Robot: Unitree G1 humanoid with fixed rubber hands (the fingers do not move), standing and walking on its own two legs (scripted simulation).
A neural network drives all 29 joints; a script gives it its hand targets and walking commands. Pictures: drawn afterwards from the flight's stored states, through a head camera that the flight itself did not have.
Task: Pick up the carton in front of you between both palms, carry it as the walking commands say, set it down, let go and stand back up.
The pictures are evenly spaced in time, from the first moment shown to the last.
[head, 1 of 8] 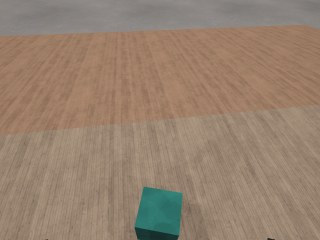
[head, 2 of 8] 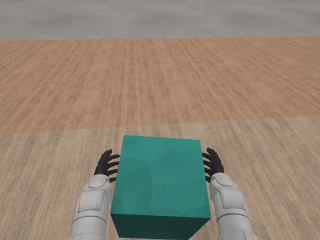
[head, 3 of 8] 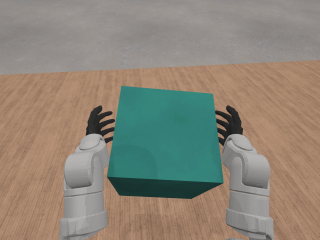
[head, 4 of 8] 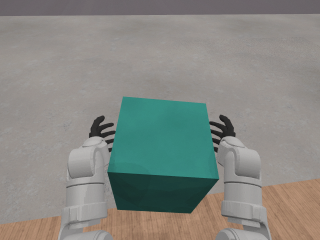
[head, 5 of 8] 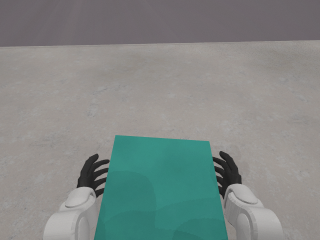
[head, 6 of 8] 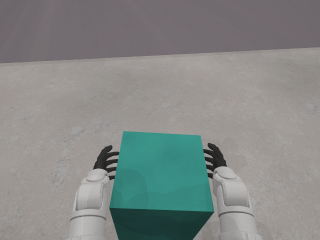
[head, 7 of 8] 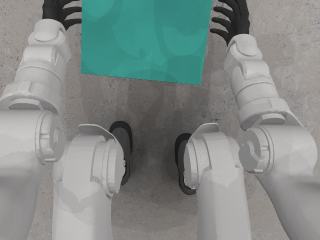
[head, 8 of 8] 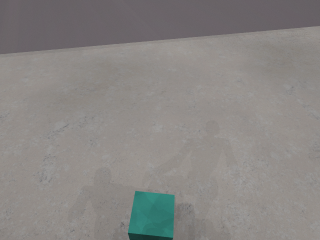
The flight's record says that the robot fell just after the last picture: no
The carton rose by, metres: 0.69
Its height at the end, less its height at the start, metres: -0.46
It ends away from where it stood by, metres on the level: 5.91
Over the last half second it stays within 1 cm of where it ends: yes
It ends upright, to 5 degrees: yes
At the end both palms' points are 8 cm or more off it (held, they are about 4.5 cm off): yes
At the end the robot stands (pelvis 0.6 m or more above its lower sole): yes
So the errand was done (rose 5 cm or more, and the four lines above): yes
